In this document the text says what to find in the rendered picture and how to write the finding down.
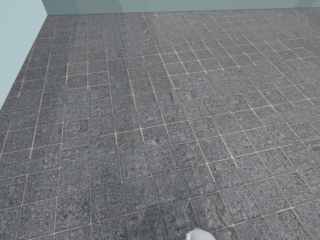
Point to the right robot thigh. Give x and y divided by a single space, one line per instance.
198 234

